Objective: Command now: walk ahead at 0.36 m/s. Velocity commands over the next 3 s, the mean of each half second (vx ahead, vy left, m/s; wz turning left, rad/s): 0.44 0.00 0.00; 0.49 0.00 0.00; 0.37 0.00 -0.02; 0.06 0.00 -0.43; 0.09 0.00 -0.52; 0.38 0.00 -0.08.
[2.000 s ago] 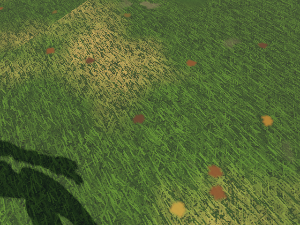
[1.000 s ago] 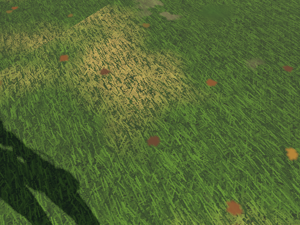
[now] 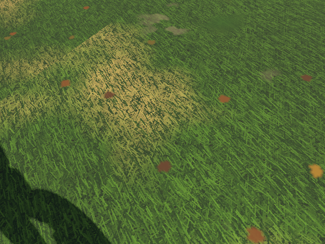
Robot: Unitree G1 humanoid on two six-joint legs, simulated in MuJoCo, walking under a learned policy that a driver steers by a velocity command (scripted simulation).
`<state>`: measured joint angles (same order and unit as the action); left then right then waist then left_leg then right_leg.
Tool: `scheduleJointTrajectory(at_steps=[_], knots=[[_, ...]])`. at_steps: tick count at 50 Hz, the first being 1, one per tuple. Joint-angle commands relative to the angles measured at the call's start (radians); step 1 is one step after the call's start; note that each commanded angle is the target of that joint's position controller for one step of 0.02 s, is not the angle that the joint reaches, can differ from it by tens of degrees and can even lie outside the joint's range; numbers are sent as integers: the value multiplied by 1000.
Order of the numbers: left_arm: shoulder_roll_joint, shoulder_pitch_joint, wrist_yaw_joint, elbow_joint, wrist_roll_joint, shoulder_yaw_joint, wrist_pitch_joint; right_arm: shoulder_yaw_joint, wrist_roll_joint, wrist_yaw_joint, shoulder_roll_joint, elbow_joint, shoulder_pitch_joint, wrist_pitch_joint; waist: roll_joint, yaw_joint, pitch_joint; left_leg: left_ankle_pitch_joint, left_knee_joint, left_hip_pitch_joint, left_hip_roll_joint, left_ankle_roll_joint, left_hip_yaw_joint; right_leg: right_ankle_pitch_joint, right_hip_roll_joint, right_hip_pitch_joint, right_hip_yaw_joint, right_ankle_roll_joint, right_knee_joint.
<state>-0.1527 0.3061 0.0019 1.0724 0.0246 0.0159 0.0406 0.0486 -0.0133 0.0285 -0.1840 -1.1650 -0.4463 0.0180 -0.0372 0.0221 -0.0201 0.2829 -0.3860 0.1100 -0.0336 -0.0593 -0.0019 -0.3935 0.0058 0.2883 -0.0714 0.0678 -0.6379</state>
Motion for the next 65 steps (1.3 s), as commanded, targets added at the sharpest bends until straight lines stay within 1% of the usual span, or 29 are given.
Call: scheduleJointTrajectory(at_steps=[1,2,3,4,5,7,11,20,22,24,25,26,27,28,29,30,33,37,42,47,50,52,53,54,55,56,58,60,65], knots=[[-23,212,-6,36,-6,16,11,16,3,-3,-95,72,98,19,8,-118,142,350,56,400,148,-121,155,63,-56,-317,-48,-3,200],[-70,301,-15,50,7,27,20,2,-3,-9,-45,93,118,27,149,-150,125,306,-179,506,75,-88,63,-92,99,-417,170,11,330],[-177,396,-18,51,2,49,25,-19,-3,-21,29,135,135,37,340,-164,90,268,-490,650,-31,-47,-76,-425,347,-465,600,82,539],[-187,355,-21,59,2,54,11,-2,-35,-33,-48,148,137,37,260,-117,167,241,-654,684,20,-58,-22,-570,408,-317,737,150,588],[-149,240,-15,17,-2,44,15,1,-39,-46,-62,161,172,40,143,-62,235,129,-710,683,70,-56,10,-495,375,-220,668,149,586],[-119,156,-8,-18,-9,35,39,-2,-23,-61,-40,145,158,50,82,-15,203,-22,-678,612,103,-31,18,-178,272,-197,451,105,583],[-74,260,-13,23,-9,17,63,4,-21,-66,-43,155,203,34,101,-21,142,-128,-664,633,95,-3,-39,273,191,-296,239,78,528],[-92,329,-26,42,-3,4,74,-21,-1,-62,-24,293,537,30,148,-73,173,-211,-263,520,31,-12,-146,780,174,-320,110,86,481],[-112,303,-28,43,-2,8,77,-14,-2,-52,-47,295,501,34,154,-39,147,-179,-210,417,2,-53,-155,994,190,-355,89,81,408],[-140,272,-31,42,-1,17,75,7,1,-36,-89,244,315,45,159,44,44,-134,-179,223,-46,-96,-150,1215,195,-393,73,70,192],[-151,246,-30,37,-7,21,71,22,-1,-28,-109,192,154,54,145,114,-35,-185,-104,35,-45,-118,-140,1161,179,-347,56,61,8],[-132,239,-24,18,-14,16,70,42,-25,-19,-166,155,2,61,102,167,-126,-75,-88,-204,96,-154,9,869,145,-164,42,56,-243],[-4,351,-8,-5,-43,-5,65,67,-50,-20,-262,155,-71,59,-123,102,-263,20,-38,-490,429,-302,527,67,-30,195,3,19,-669],[-106,288,-7,-5,-28,25,61,63,-8,-34,-227,154,-10,46,-40,100,-256,133,121,-422,434,-327,727,-65,-63,313,122,33,-801],[-117,179,-7,-52,-19,32,62,49,4,-36,-182,173,119,49,-23,49,-69,170,158,-265,401,-284,551,33,7,379,128,42,-770],[-112,115,-4,-67,-12,32,66,32,2,-40,-112,181,178,60,34,29,13,67,195,-126,360,-251,443,98,39,351,122,42,-712],[-47,137,10,-59,14,31,31,1,-3,-28,-34,140,150,87,29,-56,69,-172,233,74,257,-177,225,124,84,208,116,18,-572],[-61,11,24,-113,17,36,2,2,1,-23,-88,114,58,102,-2,-61,107,-309,266,73,220,-166,119,207,104,303,65,-14,-444],[-63,-233,31,-196,-2,26,3,-10,3,-25,-83,106,-36,98,-18,-2,135,-470,268,5,182,-126,44,379,85,343,4,-37,-153],[-72,-366,29,-242,-7,21,12,-11,-5,-14,-96,81,-122,94,-34,38,139,-583,222,-173,222,-130,35,386,44,348,-24,-7,14],[-93,-331,22,-245,-5,31,25,-5,-13,-5,-116,80,-93,91,-40,-3,118,-819,117,-241,250,-124,16,277,4,257,-34,39,78],[-124,-122,8,-178,-2,52,37,1,-13,-4,-137,82,-63,86,-38,-93,13,-996,-122,-232,230,-100,-10,245,-58,15,-54,79,146],[-159,49,-2,-123,13,70,47,-1,-5,-6,-131,92,-48,84,-18,-161,-76,-852,-327,-102,197,-83,-33,278,-12,-224,-6,109,178],[-259,203,-12,-101,39,96,50,-18,20,-14,-66,130,-76,85,119,-184,-214,-431,-671,171,111,-52,-85,185,257,-509,322,185,194],[-282,191,2,-97,18,107,34,-8,39,-23,-53,124,-156,84,263,-134,-308,230,-969,424,-58,-32,-32,168,430,-632,759,306,340],[-237,70,9,-115,-8,96,27,7,14,-19,-111,139,-65,77,113,-93,-163,151,-1000,514,23,-47,54,90,378,-505,649,268,370],[-125,-51,13,-125,-9,64,40,5,3,-27,-76,171,53,81,35,-42,35,23,-885,488,93,-44,49,196,295,-238,417,197,444],[-78,-28,4,-92,-9,46,55,3,-24,-37,-41,165,30,55,63,6,60,-7,-796,399,122,-26,44,306,226,-127,287,147,472],[-125,66,-2,-51,-8,39,76,4,-23,-36,-31,187,94,24,86,31,71,-75,-645,409,99,24,-23,954,181,-116,98,134,417]])
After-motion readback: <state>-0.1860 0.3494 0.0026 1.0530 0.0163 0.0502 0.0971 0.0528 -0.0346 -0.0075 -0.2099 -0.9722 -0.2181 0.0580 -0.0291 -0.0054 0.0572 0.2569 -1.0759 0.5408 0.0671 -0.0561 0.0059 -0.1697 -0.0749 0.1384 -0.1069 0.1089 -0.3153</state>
